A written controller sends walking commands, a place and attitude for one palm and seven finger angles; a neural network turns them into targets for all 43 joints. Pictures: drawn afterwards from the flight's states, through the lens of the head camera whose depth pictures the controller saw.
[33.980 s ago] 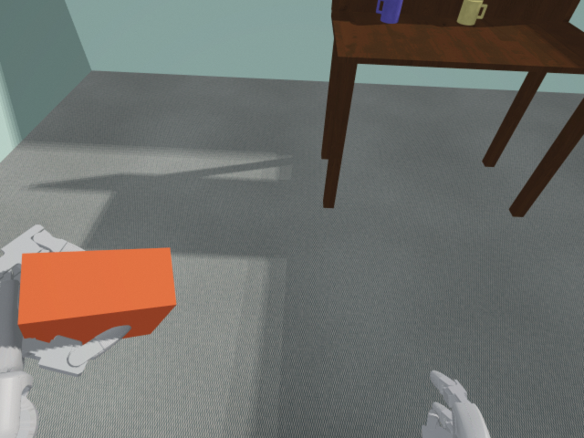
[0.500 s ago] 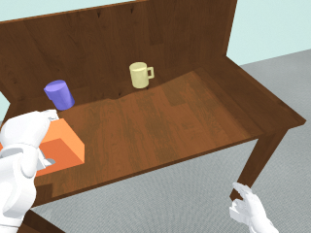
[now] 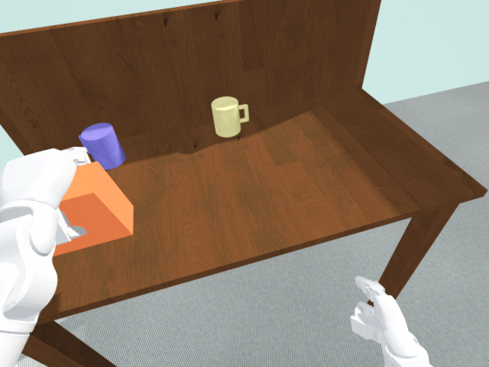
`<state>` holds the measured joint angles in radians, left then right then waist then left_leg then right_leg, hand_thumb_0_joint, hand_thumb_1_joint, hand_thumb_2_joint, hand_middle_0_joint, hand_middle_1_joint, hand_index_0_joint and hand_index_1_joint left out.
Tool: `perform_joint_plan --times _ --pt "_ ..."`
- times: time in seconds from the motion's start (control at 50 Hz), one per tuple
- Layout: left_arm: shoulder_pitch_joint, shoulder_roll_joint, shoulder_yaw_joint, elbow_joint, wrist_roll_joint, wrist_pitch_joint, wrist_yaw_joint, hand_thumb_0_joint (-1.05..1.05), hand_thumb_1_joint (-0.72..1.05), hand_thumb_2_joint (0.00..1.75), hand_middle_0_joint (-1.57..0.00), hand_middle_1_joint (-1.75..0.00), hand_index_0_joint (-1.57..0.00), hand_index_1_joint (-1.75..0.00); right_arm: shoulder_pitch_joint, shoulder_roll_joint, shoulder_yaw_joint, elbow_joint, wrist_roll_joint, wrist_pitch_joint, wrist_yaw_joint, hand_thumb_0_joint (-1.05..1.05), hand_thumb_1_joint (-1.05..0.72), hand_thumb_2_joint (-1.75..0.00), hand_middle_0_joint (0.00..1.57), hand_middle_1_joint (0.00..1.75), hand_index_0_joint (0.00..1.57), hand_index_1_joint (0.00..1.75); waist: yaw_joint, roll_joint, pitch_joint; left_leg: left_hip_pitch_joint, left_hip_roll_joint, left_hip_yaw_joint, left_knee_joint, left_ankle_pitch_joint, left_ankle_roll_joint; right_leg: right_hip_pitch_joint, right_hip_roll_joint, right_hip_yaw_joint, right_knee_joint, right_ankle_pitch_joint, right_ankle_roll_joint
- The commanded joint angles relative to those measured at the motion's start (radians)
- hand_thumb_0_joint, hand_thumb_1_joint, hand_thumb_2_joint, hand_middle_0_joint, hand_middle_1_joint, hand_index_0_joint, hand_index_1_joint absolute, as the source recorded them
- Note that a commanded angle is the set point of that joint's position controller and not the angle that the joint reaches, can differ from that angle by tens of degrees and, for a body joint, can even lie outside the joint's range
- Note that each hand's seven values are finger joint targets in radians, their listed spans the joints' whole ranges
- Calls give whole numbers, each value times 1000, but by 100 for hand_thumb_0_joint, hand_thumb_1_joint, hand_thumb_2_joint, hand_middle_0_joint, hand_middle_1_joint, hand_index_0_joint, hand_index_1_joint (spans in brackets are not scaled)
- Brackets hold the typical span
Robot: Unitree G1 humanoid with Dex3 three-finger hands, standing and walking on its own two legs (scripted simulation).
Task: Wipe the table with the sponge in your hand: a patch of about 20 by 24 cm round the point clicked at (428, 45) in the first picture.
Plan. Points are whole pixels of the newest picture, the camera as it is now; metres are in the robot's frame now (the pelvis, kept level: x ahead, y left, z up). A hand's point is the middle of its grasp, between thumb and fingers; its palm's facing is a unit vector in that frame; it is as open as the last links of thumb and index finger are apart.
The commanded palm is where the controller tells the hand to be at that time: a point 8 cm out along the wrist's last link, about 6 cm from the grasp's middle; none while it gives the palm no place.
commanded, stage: lift the sponge slowly off the table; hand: left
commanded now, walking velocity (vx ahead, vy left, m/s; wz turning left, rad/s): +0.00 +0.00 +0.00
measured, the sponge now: (79, 218) +0.26 +0.32 +0.13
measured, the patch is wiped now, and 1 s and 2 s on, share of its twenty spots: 1.00 1.00 1.00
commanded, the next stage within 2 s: bring the sponge back beside the body in 0.04 s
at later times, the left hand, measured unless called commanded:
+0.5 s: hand (72, 211) +0.25 +0.30 +0.17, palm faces +0.14 -0.09 -0.99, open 9.6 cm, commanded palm +0.20 +0.30 +0.23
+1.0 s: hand (77, 233) +0.22 +0.29 +0.15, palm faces +0.13 -0.12 -0.98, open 9.6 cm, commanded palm +0.18 +0.29 +0.22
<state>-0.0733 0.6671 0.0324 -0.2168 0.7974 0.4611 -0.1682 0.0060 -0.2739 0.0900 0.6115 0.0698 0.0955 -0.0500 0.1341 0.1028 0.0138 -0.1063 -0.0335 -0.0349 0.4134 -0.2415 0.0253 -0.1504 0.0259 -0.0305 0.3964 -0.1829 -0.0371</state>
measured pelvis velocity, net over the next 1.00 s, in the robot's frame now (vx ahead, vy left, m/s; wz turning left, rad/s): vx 0.00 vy -0.01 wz -0.01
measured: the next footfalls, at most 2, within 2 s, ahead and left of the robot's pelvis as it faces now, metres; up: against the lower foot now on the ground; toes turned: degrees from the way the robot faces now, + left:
none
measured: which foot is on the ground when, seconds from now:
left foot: down 0.00-1.00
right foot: down 0.00-1.00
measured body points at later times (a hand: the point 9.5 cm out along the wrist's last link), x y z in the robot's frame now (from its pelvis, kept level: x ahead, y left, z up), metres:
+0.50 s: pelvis +0.00 +0.00 +0.00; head -0.01 -0.04 +0.45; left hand +0.24 +0.30 +0.22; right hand +0.26 -0.19 -0.07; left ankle -0.01 +0.11 -0.74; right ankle +0.02 -0.10 -0.74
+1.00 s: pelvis +0.00 -0.01 +0.00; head -0.01 -0.05 +0.45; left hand +0.21 +0.29 +0.20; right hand +0.27 -0.19 -0.07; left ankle -0.01 +0.11 -0.74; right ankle +0.02 -0.10 -0.74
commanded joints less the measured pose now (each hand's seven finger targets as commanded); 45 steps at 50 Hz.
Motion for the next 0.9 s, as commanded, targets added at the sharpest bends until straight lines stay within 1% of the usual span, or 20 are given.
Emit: perform_joint_plan --times 0.0,0.12,0.16,0.2,0.22,0.26,0.3,0.38,0.4,0.46,0.5,0.58,0.6,0.62,0.68,0.7,0.72,0.78,0.8,0.88 --pt "-233 273 176 -175 31 17 20 0 10 130 -120 -160 -120 -160 -245 -107 -43 -186 3 -47 -4 0 -90 -90 20 30 20 30 -3 -9 -196 -62 12 -34 -63 199 16 121 -3 86 -43 92 -46" --pt "-277 284 176 -216 39 4 18 0 10 130 -120 -160 -120 -160 -208 -102 -37 -194 -3 -53 -7 0 -90 -90 20 30 20 30 3 -18 -235 -51 7 -26 -52 223 21 145 -19 46 -24 104 -39" --pt "-244 243 145 -193 30 -7 19 0 10 130 -120 -160 -120 -160 -202 -101 -44 -186 -3 -50 -12 0 -90 -90 20 30 20 30 -6 -27 -200 -43 9 -22 -58 202 23 118 -15 41 -45 84 -32" --pt "-258 268 168 -266 41 -14 30 0 10 130 -120 -160 -120 -160 -241 -100 -43 -202 2 -62 -10 0 -90 -90 20 30 20 30 -3 16 -224 -30 12 -39 -63 196 21 128 0 84 -41 74 -48" --pt "-270 267 171 -274 45 -20 41 0 10 130 -120 -160 -120 -160 -204 -94 -41 -197 -8 -65 -10 0 -90 -90 20 30 20 30 8 18 -263 -27 8 -27 -57 230 21 159 -16 46 -23 98 -44" --pt "-215 239 160 -215 38 -16 49 0 10 130 -120 -160 -120 -160 -195 -98 -48 -179 -7 -57 -9 0 -90 -90 20 30 20 30 -2 -21 -195 -38 12 -25 -63 209 18 124 -10 44 -47 84 -37" --pt "-220 243 166 -255 43 -2 59 0 10 130 -120 -160 -120 -160 -241 -96 -45 -196 -1 -63 -6 0 -90 -90 20 30 20 30 2 -2 -200 -39 15 -37 -68 191 18 122 3 87 -45 66 -49" --pt "-179 258 185 -221 33 14 69 0 10 130 -120 -160 -120 -160 -209 -104 -50 -182 -9 -47 -2 0 -90 -90 20 30 20 30 12 -25 -211 -54 9 -24 -60 224 17 152 -13 63 -35 116 -40" --pt "-180 260 188 -270 36 21 68 0 10 130 -120 -160 -120 -160 -251 -101 -46 -197 -1 -55 1 0 -90 -90 20 30 20 30 9 2 -219 -45 10 -36 -61 216 17 146 0 102 -37 103 -51" --pt "-131 221 158 -254 22 26 61 0 10 130 -120 -160 -120 -160 -214 -100 -46 -190 -5 -49 3 0 -90 -90 20 30 20 30 6 -16 -212 -50 10 -22 -53 230 19 147 -12 57 -32 124 -36" --pt "-108 227 170 -297 24 30 58 0 10 130 -120 -160 -120 -160 -247 -97 -45 -203 0 -55 2 0 -90 -90 20 30 20 30 3 -20 -209 -42 12 -30 -48 219 22 133 0 93 -34 112 -41" --pt "-92 218 161 -293 19 19 59 0 10 130 -120 -160 -120 -160 -214 -97 -45 -199 -8 -45 -3 0 -90 -90 20 30 20 30 4 -33 -195 -46 8 -16 -42 216 24 130 -14 56 -35 111 -29" --pt "-94 235 179 -327 30 22 64 0 10 130 -120 -160 -120 -160 -244 -98 -46 -204 -3 -55 -3 0 -90 -90 20 30 20 30 1 -9 -200 -36 11 -28 -37 215 23 122 1 103 -35 107 -42" --pt "-110 233 177 -322 34 18 69 0 10 130 -120 -160 -120 -160 -209 -94 -41 -203 -10 -55 -3 0 -90 -90 20 30 20 30 7 -24 -224 -40 8 -18 -33 235 24 145 -15 59 -20 120 -35" --pt "-54 219 173 -307 27 12 75 0 10 130 -120 -160 -120 -160 -206 -95 -49 -198 -11 -47 -5 0 -90 -90 20 30 20 30 7 -32 -196 -36 6 -13 -32 234 25 134 -13 64 -33 129 -30" --pt "-54 226 182 -342 33 16 77 0 10 130 -120 -160 -120 -160 -241 -95 -48 -205 -6 -57 -3 0 -90 -90 20 30 20 30 3 -20 -193 -30 9 -28 -32 220 23 124 1 111 -38 114 -42" --pt "-69 221 176 -334 32 15 82 0 10 130 -120 -160 -120 -160 -210 -92 -44 -202 -12 -56 -3 0 -90 -90 20 30 20 30 8 -19 -215 -36 7 -15 -26 239 23 147 -16 73 -23 131 -35" --pt "-33 216 174 -329 23 12 83 0 10 130 -120 -160 -120 -160 -214 -96 -49 -196 -11 -46 -3 0 -90 -90 20 30 20 30 5 -23 -180 -37 8 -15 -34 221 23 127 -11 67 -37 114 -29" --pt "-28 206 172 -366 26 18 85 0 10 130 -120 -160 -120 -160 -251 -92 -48 -210 -6 -58 -4 0 -90 -90 20 30 20 30 2 -1 -180 -28 10 -26 -33 208 22 118 1 113 -41 96 -40" --pt "-15 198 163 -352 23 12 89 0 10 130 -120 -160 -120 -160 -214 -94 -50 -198 -13 -51 -6 0 -90 -90 20 30 20 30 3 -16 -180 -32 8 -13 -32 215 24 125 -11 69 -39 104 -29"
